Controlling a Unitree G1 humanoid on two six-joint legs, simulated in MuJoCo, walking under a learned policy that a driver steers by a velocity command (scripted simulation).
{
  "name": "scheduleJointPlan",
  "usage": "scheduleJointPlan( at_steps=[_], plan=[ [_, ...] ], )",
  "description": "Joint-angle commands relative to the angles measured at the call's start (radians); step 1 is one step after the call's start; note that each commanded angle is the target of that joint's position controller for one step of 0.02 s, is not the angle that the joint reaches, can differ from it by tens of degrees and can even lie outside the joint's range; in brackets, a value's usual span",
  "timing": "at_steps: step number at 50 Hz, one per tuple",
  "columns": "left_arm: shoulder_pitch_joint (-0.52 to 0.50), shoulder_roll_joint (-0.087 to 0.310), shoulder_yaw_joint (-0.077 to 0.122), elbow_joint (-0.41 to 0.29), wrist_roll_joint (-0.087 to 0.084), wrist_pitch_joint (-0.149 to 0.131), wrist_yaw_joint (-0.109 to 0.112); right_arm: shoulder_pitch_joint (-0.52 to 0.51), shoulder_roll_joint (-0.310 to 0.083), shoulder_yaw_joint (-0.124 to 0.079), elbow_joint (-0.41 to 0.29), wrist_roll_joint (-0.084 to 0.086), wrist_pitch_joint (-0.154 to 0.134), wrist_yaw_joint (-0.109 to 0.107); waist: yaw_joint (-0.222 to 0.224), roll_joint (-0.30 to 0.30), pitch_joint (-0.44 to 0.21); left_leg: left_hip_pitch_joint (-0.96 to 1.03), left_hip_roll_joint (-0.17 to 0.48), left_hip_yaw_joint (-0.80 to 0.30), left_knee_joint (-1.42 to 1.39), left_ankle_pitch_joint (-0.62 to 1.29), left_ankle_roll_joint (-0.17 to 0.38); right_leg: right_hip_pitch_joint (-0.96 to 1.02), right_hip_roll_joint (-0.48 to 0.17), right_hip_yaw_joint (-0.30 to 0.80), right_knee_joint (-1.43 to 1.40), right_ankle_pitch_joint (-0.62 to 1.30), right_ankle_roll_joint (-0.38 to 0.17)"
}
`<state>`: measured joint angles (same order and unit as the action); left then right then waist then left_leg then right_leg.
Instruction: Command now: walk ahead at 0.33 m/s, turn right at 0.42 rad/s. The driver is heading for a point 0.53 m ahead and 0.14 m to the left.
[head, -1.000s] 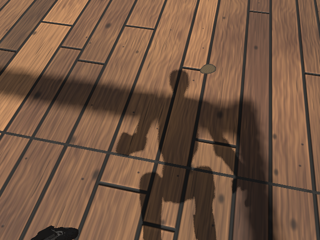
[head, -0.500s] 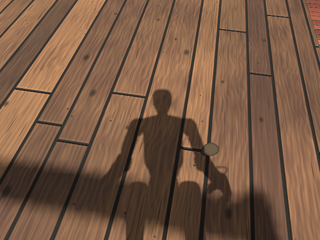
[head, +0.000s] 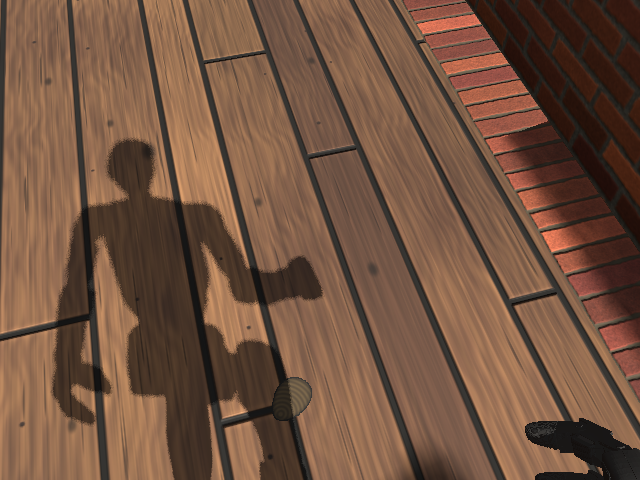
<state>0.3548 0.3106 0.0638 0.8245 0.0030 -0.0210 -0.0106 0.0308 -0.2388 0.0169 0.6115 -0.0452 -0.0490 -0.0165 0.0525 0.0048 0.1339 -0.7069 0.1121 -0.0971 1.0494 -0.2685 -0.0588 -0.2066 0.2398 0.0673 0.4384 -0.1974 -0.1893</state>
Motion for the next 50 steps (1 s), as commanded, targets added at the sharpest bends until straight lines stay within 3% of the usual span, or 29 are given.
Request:
scheduleJointPlan(
  at_steps=[1,3,5,7,8,9,10,11,12,14,15,17,19,23,27,33,38,41,42,43,44,45,46,47,50],
  plan=[
    [-0.047,0.094,0.023,-0.071,-0.006,-0.028,0.005,0.174,-0.069,-0.019,0.021,0.019,0.010,0.002,-0.062,0.004,-0.218,0.279,-0.076,0.153,-0.249,0.279,0.041,-0.027,-0.192,0.058,-0.061,0.934,0.048],
    [0.009,0.051,0.004,-0.041,-0.010,-0.033,0.010,0.118,-0.051,-0.013,0.031,0.025,0.005,0.010,-0.004,-0.019,-0.202,0.286,-0.091,0.174,-0.368,0.434,0.066,0.049,-0.214,0.045,-0.094,0.807,0.089],
    [0.025,0.061,0.001,-0.026,0.010,-0.034,0.020,0.113,-0.066,-0.016,0.049,0.027,-0.003,0.014,0.008,-0.045,-0.168,0.261,-0.099,0.172,-0.449,0.440,0.093,0.146,-0.263,0.028,-0.091,0.781,0.101],
    [-0.009,0.089,0.009,-0.027,0.031,-0.032,0.034,0.213,-0.124,-0.036,0.088,0.027,-0.014,0.016,-0.038,-0.092,-0.176,0.336,-0.120,0.123,-0.453,0.316,0.133,0.185,-0.336,0.031,0.000,0.898,0.106],
    [-0.047,0.110,0.017,-0.034,0.032,-0.027,0.045,0.310,-0.168,-0.054,0.120,0.023,-0.020,0.020,-0.088,-0.090,-0.181,0.378,-0.148,0.122,-0.478,0.257,0.147,0.211,-0.339,0.011,0.103,0.949,0.114],
    [-0.102,0.129,0.024,-0.050,0.024,-0.019,0.051,0.428,-0.188,-0.067,0.156,0.019,-0.029,0.023,-0.160,-0.059,-0.192,0.471,-0.148,0.111,-0.579,0.330,0.169,0.190,-0.306,-0.033,0.292,0.872,0.126],
    [-0.119,0.137,0.027,-0.089,0.020,-0.018,0.056,0.505,-0.239,-0.087,0.172,0.029,-0.033,0.022,-0.185,0.050,-0.240,0.611,-0.027,-0.067,-0.576,0.837,0.231,0.063,-0.181,-0.105,0.623,0.456,0.147],
    [0.059,0.024,0.008,-0.110,0.022,-0.007,0.045,0.396,-0.289,-0.098,0.137,0.029,-0.015,0.019,-0.012,0.296,-0.294,0.785,0.203,-0.472,-0.589,1.313,0.417,-0.252,0.004,-0.105,0.938,-0.420,0.212],
    [0.109,0.041,-0.011,-0.082,0.058,0.004,0.036,0.318,-0.260,-0.104,0.100,0.059,0.006,0.027,0.006,0.161,-0.381,0.771,0.213,-0.598,-0.680,1.012,0.445,-0.295,-0.069,0.035,0.984,-0.374,0.192],
    [-0.055,0.097,-0.002,-0.100,0.058,0.028,0.032,0.237,-0.167,-0.090,0.071,0.051,0.043,0.026,-0.013,-0.035,-0.210,0.542,0.104,-0.448,-0.757,0.425,0.371,-0.322,-0.145,0.032,0.905,-0.266,0.195],
    [-0.107,0.091,-0.004,-0.126,0.054,0.041,0.031,0.251,-0.161,-0.090,0.078,0.050,0.050,0.025,-0.018,-0.033,-0.170,0.486,0.059,-0.413,-0.786,0.308,0.327,-0.322,-0.169,0.026,0.831,-0.244,0.200],
    [-0.118,0.063,-0.016,-0.136,0.049,0.069,0.030,0.273,-0.176,-0.102,0.093,0.044,0.060,0.024,-0.023,0.026,-0.171,0.432,-0.018,-0.367,-0.816,0.164,0.241,-0.272,-0.175,0.017,0.724,-0.188,0.208],
    [-0.129,0.052,-0.021,-0.139,0.043,0.077,0.031,0.282,-0.205,-0.118,0.090,0.044,0.066,0.023,-0.036,0.051,-0.188,0.446,-0.047,-0.379,-0.826,0.088,0.175,-0.278,-0.174,0.021,0.648,-0.161,0.216],
    [-0.200,0.074,-0.015,-0.145,0.031,0.080,0.040,0.293,-0.232,-0.141,0.083,0.051,0.089,0.014,-0.087,0.106,-0.182,0.505,-0.074,-0.447,-0.872,-0.149,0.092,-0.337,-0.183,0.047,0.520,-0.118,0.235],
    [-0.243,0.087,-0.010,-0.142,0.025,0.062,0.045,0.312,-0.242,-0.156,0.092,0.050,0.103,0.009,-0.123,0.122,-0.182,0.586,-0.087,-0.507,-0.868,-0.195,0.080,-0.377,-0.180,0.074,0.444,-0.100,0.237],
    [-0.264,0.109,-0.010,-0.132,0.016,0.034,0.053,0.293,-0.254,-0.165,0.097,0.035,0.104,0.013,-0.128,0.135,-0.178,0.617,-0.096,-0.598,-0.834,-0.166,0.131,-0.348,-0.152,0.101,0.339,-0.139,0.204],
    [-0.209,0.127,-0.012,-0.106,0.005,0.019,0.055,0.250,-0.249,-0.151,0.100,0.020,0.104,0.021,-0.109,0.144,-0.194,0.532,-0.094,-0.609,-0.809,-0.039,0.177,-0.165,-0.139,0.074,0.211,-0.159,0.173],
    [-0.132,0.134,-0.010,-0.085,0.003,0.013,0.066,0.209,-0.241,-0.137,0.105,0.022,0.106,0.020,-0.058,0.123,-0.183,0.410,-0.137,-0.605,-0.799,-0.126,0.136,0.048,-0.152,0.069,-0.026,-0.072,0.143],
    [-0.144,0.149,-0.006,-0.088,0.007,0.014,0.073,0.230,-0.233,-0.130,0.116,0.031,0.100,0.016,-0.057,0.060,-0.182,0.352,-0.188,-0.561,-0.737,-0.273,0.098,0.119,-0.190,0.106,-0.119,-0.050,0.127],
    [-0.165,0.199,0.002,-0.115,0.011,0.018,0.079,0.283,-0.205,-0.122,0.122,0.040,0.093,0.012,-0.077,-0.061,-0.213,0.344,-0.252,-0.430,-0.564,-0.315,0.060,0.127,-0.355,0.272,-0.217,-0.202,0.089],
    [-0.251,0.266,0.007,-0.154,0.028,0.021,0.076,0.268,-0.207,-0.127,0.110,0.052,0.088,0.009,-0.080,-0.215,-0.191,0.273,-0.392,-0.177,-0.282,-0.275,0.029,0.039,-0.554,0.511,-0.306,-0.222,-0.016],
    [-0.250,0.224,0.007,-0.130,0.036,0.025,0.064,0.224,-0.279,-0.138,0.114,0.014,0.080,0.004,-0.079,-0.105,-0.142,0.268,-0.320,-0.150,-0.119,-0.216,0.026,-0.065,-0.554,0.483,-0.247,-0.059,-0.061],
    [-0.252,0.171,-0.006,-0.124,0.019,0.025,0.056,0.232,-0.259,-0.133,0.120,0.014,0.078,0.008,-0.096,-0.076,-0.150,0.299,-0.304,-0.151,-0.053,-0.181,0.029,-0.080,-0.512,0.398,-0.203,0.067,-0.052],
    [-0.255,0.143,-0.013,-0.122,0.011,0.024,0.049,0.250,-0.234,-0.123,0.139,0.016,0.082,0.014,-0.097,-0.067,-0.149,0.306,-0.303,-0.138,0.006,-0.152,0.028,-0.072,-0.453,0.309,-0.170,0.143,-0.032],
    [-0.187,0.118,-0.026,-0.100,0.010,0.024,0.045,0.236,-0.197,-0.103,0.163,0.022,0.100,0.020,-0.063,-0.114,-0.134,0.249,-0.291,-0.092,0.008,-0.170,0.013,0.031,-0.390,0.230,-0.130,0.288,-0.009]
  ],
)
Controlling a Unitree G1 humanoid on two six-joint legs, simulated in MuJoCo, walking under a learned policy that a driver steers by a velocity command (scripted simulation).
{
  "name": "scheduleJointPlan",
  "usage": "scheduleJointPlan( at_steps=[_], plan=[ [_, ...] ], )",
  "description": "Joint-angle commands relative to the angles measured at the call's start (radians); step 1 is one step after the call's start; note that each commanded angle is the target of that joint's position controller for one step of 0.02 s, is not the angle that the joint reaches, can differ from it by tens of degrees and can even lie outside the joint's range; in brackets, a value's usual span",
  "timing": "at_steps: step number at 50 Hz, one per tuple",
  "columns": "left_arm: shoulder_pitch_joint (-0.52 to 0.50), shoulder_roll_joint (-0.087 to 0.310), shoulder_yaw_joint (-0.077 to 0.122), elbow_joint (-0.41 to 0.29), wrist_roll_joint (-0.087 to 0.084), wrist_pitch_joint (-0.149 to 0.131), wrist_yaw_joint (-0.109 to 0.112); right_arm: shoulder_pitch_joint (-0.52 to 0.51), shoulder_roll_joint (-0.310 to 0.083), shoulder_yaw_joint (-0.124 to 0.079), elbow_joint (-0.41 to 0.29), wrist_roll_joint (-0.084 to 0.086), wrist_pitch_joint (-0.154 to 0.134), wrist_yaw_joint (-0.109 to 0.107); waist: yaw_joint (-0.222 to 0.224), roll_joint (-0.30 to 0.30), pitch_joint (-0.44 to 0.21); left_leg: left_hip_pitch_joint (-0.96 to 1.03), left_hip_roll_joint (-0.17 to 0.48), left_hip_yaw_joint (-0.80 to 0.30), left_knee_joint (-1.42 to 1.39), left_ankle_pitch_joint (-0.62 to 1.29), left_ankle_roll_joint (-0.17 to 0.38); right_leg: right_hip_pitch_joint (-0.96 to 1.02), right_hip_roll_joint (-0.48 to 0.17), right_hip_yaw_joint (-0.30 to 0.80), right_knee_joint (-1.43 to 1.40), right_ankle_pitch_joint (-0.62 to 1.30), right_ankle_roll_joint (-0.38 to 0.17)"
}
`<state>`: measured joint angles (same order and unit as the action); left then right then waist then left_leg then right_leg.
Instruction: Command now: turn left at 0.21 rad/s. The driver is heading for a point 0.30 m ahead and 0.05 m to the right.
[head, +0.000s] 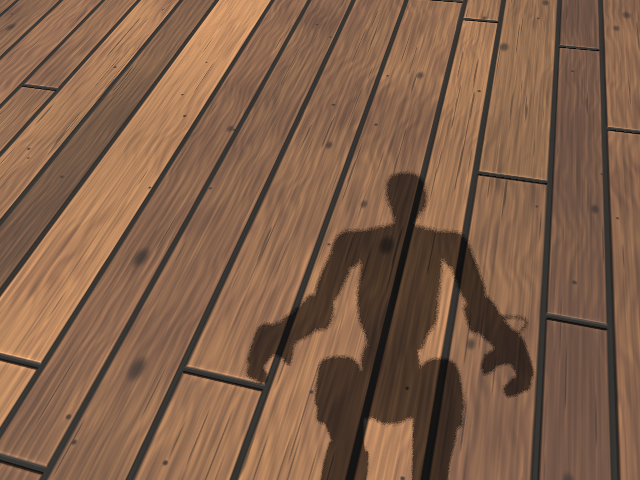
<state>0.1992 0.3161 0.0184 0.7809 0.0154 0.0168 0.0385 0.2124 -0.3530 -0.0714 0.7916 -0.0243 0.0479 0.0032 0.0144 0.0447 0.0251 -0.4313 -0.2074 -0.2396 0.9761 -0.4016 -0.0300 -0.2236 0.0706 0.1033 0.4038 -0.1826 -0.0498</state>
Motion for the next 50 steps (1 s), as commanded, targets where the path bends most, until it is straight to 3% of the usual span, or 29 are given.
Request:
scheduleJointPlan(
  at_steps=[1,8,10,11,12,13,14,17,18,19,20,21,22,23,26,28,29,31,32,33,34,35,36,38,41,44,46,48,50],
  plan=[
    [0.001,0.109,0.017,-0.041,-0.001,-0.014,-0.005,0.034,-0.070,-0.007,-0.014,0.005,0.007,-0.003,-0.010,-0.160,-0.023,-0.033,0.041,0.059,0.025,-0.044,-0.021,0.090,-0.216,0.189,-0.086,0.291,-0.141],
    [0.071,0.119,0.018,0.035,0.011,-0.009,-0.009,-0.006,-0.027,0.027,0.060,0.040,0.015,-0.034,0.014,-0.241,-0.040,0.193,0.120,0.181,-0.473,-0.003,-0.005,0.145,-0.204,0.196,-0.057,0.375,-0.108],
    [0.061,0.107,0.015,0.053,0.002,-0.011,-0.011,0.040,-0.016,0.035,0.103,0.035,0.003,-0.045,-0.024,-0.203,-0.050,0.336,0.150,0.169,-0.705,0.233,0.021,0.103,-0.196,0.183,-0.022,0.416,-0.068],
    [0.073,0.090,0.010,0.060,0.000,-0.020,-0.013,0.036,-0.040,0.032,0.113,0.025,-0.005,-0.050,-0.019,-0.171,-0.075,0.428,0.198,0.105,-0.734,0.308,0.038,0.055,-0.194,0.185,-0.020,0.382,-0.038],
    [0.081,0.073,0.005,0.057,-0.006,-0.032,-0.019,0.030,-0.078,0.029,0.116,0.008,-0.015,-0.055,-0.006,-0.103,-0.109,0.517,0.286,0.026,-0.688,0.402,0.057,-0.011,-0.173,0.154,-0.005,0.294,-0.013],
    [0.100,0.050,0.002,0.068,-0.019,-0.036,-0.022,-0.026,-0.097,0.029,0.128,0.011,-0.017,-0.048,0.035,0.006,-0.076,0.451,0.318,0.018,-0.606,0.528,0.092,-0.008,-0.115,0.094,-0.064,0.164,-0.002],
    [0.068,0.057,0.001,0.092,-0.013,-0.031,-0.015,-0.050,-0.038,0.042,0.130,0.017,-0.022,-0.037,0.004,-0.003,-0.070,0.401,0.300,0.040,-0.601,0.453,0.096,0.042,-0.101,0.080,-0.081,0.116,-0.002],
    [0.034,0.068,0.010,0.117,-0.007,-0.015,-0.014,-0.006,-0.023,0.055,0.183,0.012,-0.028,-0.039,-0.014,0.013,-0.014,0.328,0.266,0.052,-0.638,0.380,0.077,0.070,-0.113,0.078,-0.039,0.180,-0.010],
    [0.053,0.068,0.013,0.127,-0.002,-0.011,-0.019,0.034,-0.039,0.047,0.202,0.011,-0.026,-0.041,-0.018,0.029,-0.052,0.342,0.248,0.054,-0.641,0.137,0.097,0.062,-0.077,0.051,-0.009,-0.051,-0.019],
    [0.042,0.080,0.021,0.127,0.007,-0.005,-0.026,0.058,-0.067,0.036,0.206,0.005,-0.020,-0.038,-0.034,0.052,-0.019,0.324,0.253,0.000,-0.658,-0.189,0.141,-0.030,-0.034,0.027,0.055,-0.333,-0.033],
    [-0.012,0.086,0.026,0.106,0.016,-0.002,-0.037,0.099,-0.094,0.026,0.210,0.000,-0.018,-0.032,-0.069,0.079,0.059,0.312,0.314,-0.124,-0.738,-0.456,0.200,-0.188,-0.015,0.011,0.133,-0.466,-0.038],
    [-0.083,0.043,0.016,0.068,0.014,-0.007,-0.047,0.123,-0.128,0.012,0.218,0.003,-0.025,-0.028,-0.093,0.167,0.143,0.314,0.421,-0.276,-0.845,-0.566,0.264,-0.304,-0.001,-0.080,0.256,-0.367,-0.023],
    [-0.133,0.039,0.015,0.042,0.013,-0.018,-0.047,0.102,-0.114,0.007,0.215,0.002,-0.037,-0.026,-0.098,0.175,0.212,0.289,0.503,-0.350,-0.895,-0.501,0.300,-0.382,-0.058,-0.108,0.363,-0.249,-0.014],
    [-0.139,0.062,0.025,0.034,0.011,-0.030,-0.049,0.093,-0.095,0.007,0.207,-0.001,-0.051,-0.023,-0.085,0.122,0.197,0.315,0.514,-0.352,-0.907,-0.409,0.305,-0.432,-0.090,-0.086,0.432,-0.226,-0.006],
    [-0.075,0.069,0.035,0.040,0.012,-0.061,-0.080,0.013,-0.098,-0.005,0.179,0.012,-0.092,-0.014,-0.016,0.084,0.082,0.331,0.427,-0.156,-0.886,-0.181,0.249,-0.317,-0.119,-0.101,0.376,-0.158,0.009],
    [-0.042,0.049,0.035,0.038,0.001,-0.061,-0.086,-0.022,-0.110,-0.012,0.172,0.014,-0.105,-0.008,0.017,0.120,0.081,0.173,0.382,-0.055,-0.874,-0.158,0.222,-0.088,-0.098,-0.152,0.235,-0.169,0.000],
    [0.022,0.045,0.038,0.056,-0.003,-0.058,-0.083,-0.034,-0.106,-0.015,0.172,0.015,-0.105,-0.006,0.049,0.101,0.094,0.078,0.369,-0.026,-0.836,-0.173,0.220,0.047,-0.078,-0.196,0.168,-0.133,0.000],
    [0.258,0.074,0.060,0.139,0.005,-0.065,-0.060,-0.021,-0.084,-0.010,0.171,-0.003,-0.108,-0.006,0.142,-0.056,0.052,-0.103,0.304,0.037,-0.593,-0.086,0.211,0.372,-0.018,-0.225,0.079,-0.165,0.000],
    [0.415,0.144,0.080,0.172,0.027,-0.082,-0.042,-0.019,-0.009,0.010,0.160,-0.014,-0.119,-0.003,0.206,-0.267,-0.021,-0.176,0.195,0.172,-0.194,0.045,0.173,0.494,-0.212,0.055,-0.076,-0.375,-0.029],
    [0.476,0.215,0.084,0.191,0.034,-0.091,-0.040,-0.001,0.058,0.026,0.117,-0.002,-0.131,0.002,0.154,-0.426,-0.060,-0.341,0.075,0.184,0.067,-0.165,0.150,0.480,-0.449,0.590,-0.290,-0.611,-0.114],
    [0.353,0.159,0.069,0.171,0.028,-0.087,-0.038,0.016,0.000,0.014,0.129,-0.007,-0.128,0.003,0.062,-0.230,0.035,-0.359,0.158,0.107,0.190,-0.096,0.170,0.350,-0.481,0.601,-0.294,-0.563,-0.163],
    [0.225,0.106,0.056,0.127,0.017,-0.093,-0.043,-0.004,-0.022,0.011,0.139,-0.006,-0.125,0.011,0.015,-0.092,0.099,-0.333,0.222,0.121,0.192,0.014,0.170,0.247,-0.443,0.454,-0.253,-0.398,-0.163],
    [0.155,0.082,0.047,0.108,0.012,-0.099,-0.047,0.006,-0.008,0.015,0.154,-0.005,-0.121,0.018,-0.015,-0.056,0.107,-0.263,0.260,0.155,0.149,0.076,0.148,0.180,-0.384,0.306,-0.244,-0.153,-0.147],
    [0.146,0.054,0.032,0.116,0.008,-0.109,-0.044,0.019,0.007,0.021,0.171,-0.023,-0.101,0.025,-0.032,-0.106,0.066,-0.161,0.267,0.219,0.113,0.131,0.101,0.150,-0.311,0.109,-0.219,0.314,-0.122],
    [0.220,0.031,0.018,0.170,0.004,-0.110,-0.042,-0.038,0.044,0.034,0.146,-0.007,-0.084,0.026,-0.033,-0.132,0.037,-0.141,0.231,0.277,0.010,0.185,0.069,0.182,-0.261,-0.046,-0.155,0.762,-0.115],
    [0.213,0.014,0.005,0.190,0.000,-0.096,-0.032,-0.126,0.083,0.058,0.123,0.003,-0.084,0.019,-0.016,-0.152,0.038,-0.038,0.196,0.329,-0.241,0.283,0.066,0.147,-0.214,-0.124,-0.141,0.795,-0.098],
    [0.235,0.010,0.002,0.213,0.000,-0.091,-0.027,-0.124,0.080,0.062,0.127,0.005,-0.083,0.008,-0.004,-0.172,0.014,0.035,0.180,0.339,-0.321,0.332,0.079,0.160,-0.225,-0.120,-0.105,0.803,-0.094],
    [0.225,0.004,0.001,0.226,-0.004,-0.087,-0.020,-0.072,0.064,0.059,0.149,0.003,-0.087,-0.003,-0.023,-0.164,0.001,0.103,0.178,0.318,-0.365,0.340,0.105,0.169,-0.252,-0.096,-0.049,0.792,-0.090],
    [0.196,0.007,0.002,0.235,-0.012,-0.081,-0.018,0.052,0.046,0.048,0.198,-0.005,-0.102,-0.014,-0.083,-0.115,-0.024,0.240,0.167,0.307,-0.504,0.423,0.132,0.166,-0.231,-0.096,0.104,0.734,-0.064]
  ],
)
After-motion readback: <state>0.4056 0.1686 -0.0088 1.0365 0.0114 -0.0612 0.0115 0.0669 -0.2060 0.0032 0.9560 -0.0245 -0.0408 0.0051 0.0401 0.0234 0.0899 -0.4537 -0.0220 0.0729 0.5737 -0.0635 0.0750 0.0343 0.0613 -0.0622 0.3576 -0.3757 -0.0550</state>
